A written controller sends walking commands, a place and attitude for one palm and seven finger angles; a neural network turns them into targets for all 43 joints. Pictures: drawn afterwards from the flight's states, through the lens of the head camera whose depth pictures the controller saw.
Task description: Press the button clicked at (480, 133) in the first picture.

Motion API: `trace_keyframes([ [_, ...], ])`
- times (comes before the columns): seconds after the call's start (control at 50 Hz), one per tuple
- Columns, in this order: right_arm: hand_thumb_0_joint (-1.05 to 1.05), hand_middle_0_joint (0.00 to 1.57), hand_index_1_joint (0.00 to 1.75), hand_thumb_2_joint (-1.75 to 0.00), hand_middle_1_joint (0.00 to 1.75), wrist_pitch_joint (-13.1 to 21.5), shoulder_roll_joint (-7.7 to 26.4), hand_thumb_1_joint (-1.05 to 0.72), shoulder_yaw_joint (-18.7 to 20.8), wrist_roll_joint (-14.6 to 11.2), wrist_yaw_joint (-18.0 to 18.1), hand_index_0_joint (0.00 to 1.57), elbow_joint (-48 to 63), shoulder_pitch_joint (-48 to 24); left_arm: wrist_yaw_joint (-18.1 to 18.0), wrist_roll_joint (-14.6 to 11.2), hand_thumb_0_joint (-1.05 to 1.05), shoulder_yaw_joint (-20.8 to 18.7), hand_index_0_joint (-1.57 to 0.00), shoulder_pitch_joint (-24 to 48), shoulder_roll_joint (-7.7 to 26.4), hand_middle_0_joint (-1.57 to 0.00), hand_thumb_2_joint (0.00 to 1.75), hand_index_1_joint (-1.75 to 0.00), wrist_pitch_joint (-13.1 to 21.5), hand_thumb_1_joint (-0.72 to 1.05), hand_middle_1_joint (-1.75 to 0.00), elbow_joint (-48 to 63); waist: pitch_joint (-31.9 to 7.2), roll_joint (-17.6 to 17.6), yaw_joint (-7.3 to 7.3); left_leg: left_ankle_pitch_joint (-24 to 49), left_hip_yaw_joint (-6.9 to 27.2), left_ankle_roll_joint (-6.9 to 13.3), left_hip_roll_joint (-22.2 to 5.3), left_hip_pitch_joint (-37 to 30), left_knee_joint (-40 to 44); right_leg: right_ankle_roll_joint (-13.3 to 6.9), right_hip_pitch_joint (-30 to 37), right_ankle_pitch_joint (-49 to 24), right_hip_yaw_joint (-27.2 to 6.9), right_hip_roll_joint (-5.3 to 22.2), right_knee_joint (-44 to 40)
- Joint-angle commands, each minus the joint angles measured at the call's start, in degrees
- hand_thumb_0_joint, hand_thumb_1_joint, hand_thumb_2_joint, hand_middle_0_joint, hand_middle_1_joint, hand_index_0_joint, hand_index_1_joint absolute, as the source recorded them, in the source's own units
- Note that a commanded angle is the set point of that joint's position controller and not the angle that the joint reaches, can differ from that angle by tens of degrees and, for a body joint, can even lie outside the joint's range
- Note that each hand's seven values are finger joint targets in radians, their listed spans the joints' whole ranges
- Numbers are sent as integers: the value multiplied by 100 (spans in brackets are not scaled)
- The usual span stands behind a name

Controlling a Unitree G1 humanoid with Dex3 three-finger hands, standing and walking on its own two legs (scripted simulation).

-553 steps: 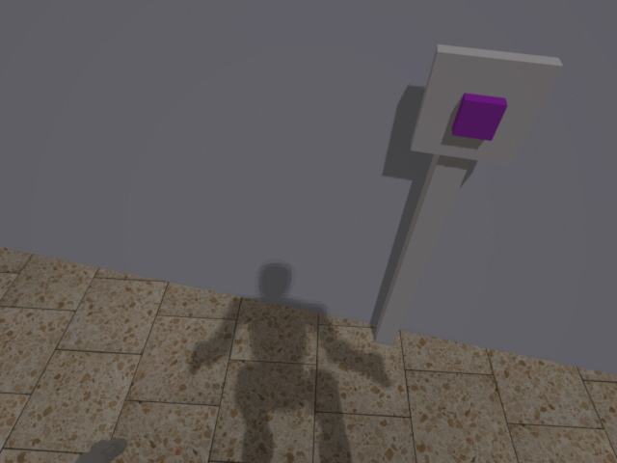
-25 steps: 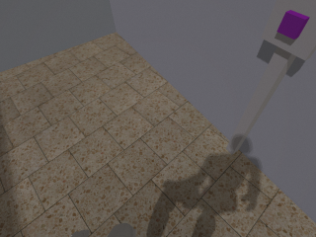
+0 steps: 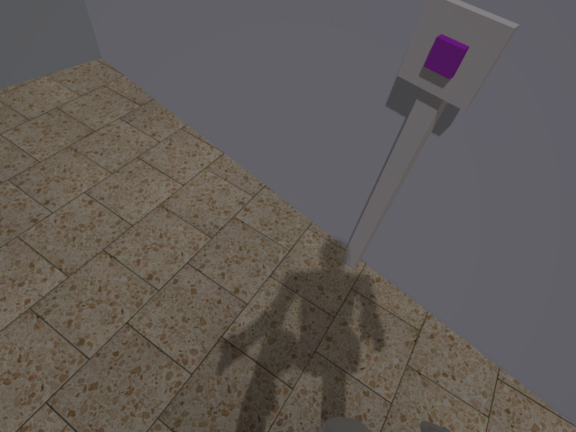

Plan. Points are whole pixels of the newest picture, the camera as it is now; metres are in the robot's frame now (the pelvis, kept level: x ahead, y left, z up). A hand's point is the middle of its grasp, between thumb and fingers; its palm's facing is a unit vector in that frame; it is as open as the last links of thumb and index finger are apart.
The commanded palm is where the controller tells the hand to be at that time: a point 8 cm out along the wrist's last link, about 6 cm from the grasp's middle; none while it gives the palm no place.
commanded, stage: turn to face it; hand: left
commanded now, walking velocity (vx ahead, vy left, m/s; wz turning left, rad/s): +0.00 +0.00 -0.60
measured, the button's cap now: (446, 56) +0.83 -0.24 +0.15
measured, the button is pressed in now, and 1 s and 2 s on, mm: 0 0 0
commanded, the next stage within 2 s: take the last steps up to it in 1.06 s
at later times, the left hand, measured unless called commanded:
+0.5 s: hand (239, 418) +0.16 +0.08 -0.15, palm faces -0.31 -0.91 -0.28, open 7.4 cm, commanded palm none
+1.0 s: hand out of the picture +0.12 +0.12 -0.19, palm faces -0.42 -0.89 -0.20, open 7.4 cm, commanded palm none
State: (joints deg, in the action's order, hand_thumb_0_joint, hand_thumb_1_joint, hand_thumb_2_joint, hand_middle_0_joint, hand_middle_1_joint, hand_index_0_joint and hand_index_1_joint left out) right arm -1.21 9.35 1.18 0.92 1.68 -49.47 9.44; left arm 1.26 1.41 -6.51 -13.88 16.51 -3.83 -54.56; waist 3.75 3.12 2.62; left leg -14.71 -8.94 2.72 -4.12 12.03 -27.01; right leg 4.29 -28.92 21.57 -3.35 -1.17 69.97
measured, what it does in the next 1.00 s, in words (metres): steps on the spot, turning right: right foot, then left foot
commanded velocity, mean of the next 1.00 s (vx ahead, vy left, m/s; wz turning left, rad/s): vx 0.00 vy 0.00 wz -0.49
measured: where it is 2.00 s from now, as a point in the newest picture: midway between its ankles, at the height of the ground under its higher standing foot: outside the picture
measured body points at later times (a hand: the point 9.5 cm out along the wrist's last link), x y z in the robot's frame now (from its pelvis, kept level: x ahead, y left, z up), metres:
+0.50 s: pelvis -0.02 -0.07 -0.01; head +0.00 -0.11 +0.43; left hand +0.18 +0.12 -0.13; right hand -0.10 -0.32 -0.18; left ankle +0.00 +0.09 -0.67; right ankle -0.05 -0.14 -0.74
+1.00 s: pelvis +0.01 -0.05 -0.01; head +0.05 -0.03 +0.44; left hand +0.15 +0.17 -0.18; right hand -0.01 -0.32 -0.13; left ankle +0.06 +0.04 -0.75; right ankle -0.06 -0.14 -0.74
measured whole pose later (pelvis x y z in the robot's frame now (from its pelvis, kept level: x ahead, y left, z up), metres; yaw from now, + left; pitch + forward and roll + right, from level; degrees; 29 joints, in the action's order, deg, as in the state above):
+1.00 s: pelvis +0.01 -0.05 -0.01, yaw -31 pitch +1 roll -1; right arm -1.4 11.1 2.0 0.4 1.8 -51.3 7.3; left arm -0.6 0.5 -4.1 -15.7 13.3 -2.6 -57.0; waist 2.7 3.3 2.6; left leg -17.1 -3.1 0.6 -0.7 15.6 -31.9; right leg -1.1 -16.9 20.3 -8.4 -6.4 36.0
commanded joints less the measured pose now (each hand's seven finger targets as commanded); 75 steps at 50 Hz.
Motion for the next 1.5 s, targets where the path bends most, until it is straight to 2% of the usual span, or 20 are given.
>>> trace_keyframes([
  [0.0, 0, 20, 30, -90, 30, 181, 1087, -90, 346, 1, 52, 20, 215, 482, 9, -8, 0, 3, -20, 62, 143, -20, 90, -30, 41, 90, -30, 441, -398, -1242, -301, 1818, 811, 240, -1395, -849, 939, 126, -525, -134, 133, 267, 36],
  [0.24, 0, 20, 30, -90, 30, 128, 1317, -90, 519, 75, -54, 20, -177, 879, 24, -36, 0, 141, -20, 823, -87, -20, 90, -30, 67, 90, -30, 711, -398, -1568, -555, 1748, 208, 461, -1933, -658, 679, -95, 438, 516, 795, 447, -2224],
  [0.32, 0, 20, 30, -90, 30, 98, 1335, -90, 538, 22, -109, 20, -205, 874, -50, -42, 0, 114, -20, 165, 138, -20, 90, -30, 254, 90, -30, 574, -923, -1004, -186, 1857, -482, -191, -1747, -298, -745, -382, 2021, -1038, 828, 397, -4484],
  [0.36, 0, 20, 30, -90, 30, 14, 682, -90, 312, 13, -172, 20, 245, 559, -210, -31, 0, -87, -20, -471, 1323, -20, 90, -30, 379, 90, -30, 375, -915, 1716, 134, -2222, -301, -834, -453, 2297, -3175, -1320, 3141, -4274, -2172, 2523, -5090],
  [0.38, 0, 20, 30, -90, 30, -63, 896, -90, 346, -13, -94, 20, 273, 422, -262, -92, 0, -71, -20, -487, 1247, -20, 90, -30, 335, 90, -30, 362, -933, 1014, 143, -2183, 459, -762, -476, 2314, -3728, -1646, 2925, -4504, -1752, 2562, -4953],
  [0.5, 0, 20, 30, -90, 30, -154, 937, -90, 404, 53, -110, 20, -95, 597, -221, -110, 0, 105, -20, 470, 604, -20, 90, -30, 390, 90, -30, 572, -345, 457, -370, -507, 716, -911, -399, 2035, -3783, -1185, 2064, -3389, -772, 1290, -5087],
  [0.8, 0, 20, 30, -90, 30, -45, 864, -90, 308, -31, -17, 20, 208, -317, -274, -14, 0, 39, -20, -175, 649, -20, 90, -30, 361, 90, -30, 338, -568, 293, -80, -1007, 946, -745, 82, 1535, -2073, -1684, 2403, -3534, -2088, 1320, -4896],
  [0.9, 0, 20, 30, -90, 30, 48, 844, -90, 281, -93, 53, 20, -28, 377, -269, -80, 0, 66, -20, 171, 617, -20, 90, -30, 310, 90, -30, 332, -734, 232, -429, 272, 814, -575, 253, -212, 86, -1185, 1657, -3391, -1941, 862, -4343],
  [0.92, 0, 20, 30, -90, 30, 98, 1028, -90, 310, -79, 74, 20, -60, 502, -257, -105, 0, 104, -20, 126, 411, -20, 90, -30, 303, 90, -30, 341, -842, -254, -466, 687, 1170, -434, -199, -893, 531, -935, 1133, -2748, -1644, 477, -3921],
  [0.94, 0, 20, 30, -90, 30, 134, 1452, -90, 356, -8, 69, 20, 2, 547, -228, -141, 0, 153, -20, -118, 139, -20, 90, -30, 281, 90, -30, 368, -923, -1566, -414, 1674, 2356, 18, -1397, -1449, 780, -609, 224, -838, -938, -223, -3032],
  [0.96, 0, 20, 30, -90, 30, 85, 1592, -90, 361, 4, 52, 20, 52, 523, -222, -89, 0, 159, -20, -155, 129, -20, 90, -30, 287, 90, -30, 367, -701, -2051, -368, 2298, 2770, 531, -2125, -985, 964, -376, 56, 1189, -250, -325, -1916],
  [1.08, 0, 20, 30, -90, 30, 154, 1058, -90, 223, 43, 83, 20, 84, 150, -124, -8, 0, 121, -20, -257, 103, -20, 90, -30, 146, 90, -30, 56, -368, -1024, -159, 2173, 1284, 452, -1162, -381, 953, -125, 13, 173, -36, 86, -378],
  [1.16, 0, 20, 30, -90, 30, 191, 1002, -90, 236, 29, 65, 20, -186, 637, -135, -30, 0, 203, -20, -67, -90, -20, 90, -30, 132, 90, -30, 63, -489, -1175, -302, 2366, 1137, 530, -1156, -698, 908, -73, 148, 134, 139, 205, -1030],
  [1.26, 0, 20, 30, -90, 30, 223, 1007, -90, 295, 102, -12, 20, -612, 1315, -83, 44, 0, 350, -20, 553, -267, -20, 90, -30, 242, 90, -30, 153, -166, -1331, -622, -125, 1498, 647, -1251, -597, 1410, -271, 350, 514, 607, 334, -2313],
  [1.36, 0, 20, 30, -90, 30, 238, 986, -90, 263, 56, -51, 20, -883, 1367, -71, 3, 0, 380, -20, 126, -378, -20, 90, -30, 433, 90, -30, -109, -331, -1034, -287, -348, 1339, 444, -963, -170, 858, -399, 1812, -247, 1000, 183, -4452],
  [1.38, 0, 20, 30, -90, 30, 257, 838, -90, 240, 17, -71, 20, -915, 1307, -108, 1, 0, 353, -20, -212, -243, -20, 90, -30, 496, 90, -30, -261, -385, -702, -112, -423, 1032, 227, -707, 348, 389, -456, 2626, -595, 805, 371, -5009],
  [1.4, 0, 20, 30, -90, 30, 290, 567, -90, 173, -43, -104, 20, -857, 1296, -167, 28, 0, 291, -20, -658, 91, -20, 90, -30, 572, 90, -30, -452, -528, 95, 62, -791, 455, -61, -290, 1301, -457, -690, 3655, -286, -83, 1236, -5400],
  [1.42, 0, 20, 30, -90, 30, 302, 399, -90, 124, -20, -141, 20, -608, 964, -234, 37, 0, 144, -20, -1260, 675, -20, 90, -30, 603, 90, -30, -626, -289, 1294, 338, -1843, 33, -326, 209, 2723, -1747, -1295, 4210, -114, -1869, 2547, -5940],
  [1.44, 0, 20, 30, -90, 30, 250, 759, -90, 201, 79, -157, 20, -455, 555, -278, -27, 0, 144, -20, -1473, 753, -20, 90, -30, 583, 90, -30, -679, -94, 585, 441, -1933, 625, -330, -62, 2973, -2445, -1591, 3658, 223, -2140, 2988, -6067],
  [1.48, 0, 20, 30, -90, 30, 184, 682, -90, 258, 101, -219, 20, -624, 554, -302, -28, 0, 170, -20, -896, 413, -20, 90, -30, 637, 90, -30, -630, 601, 691, 205, -1027, 783, -351, -269, 3060, -3067, -1429, 2831, 943, -1621, 2571, -6323],
])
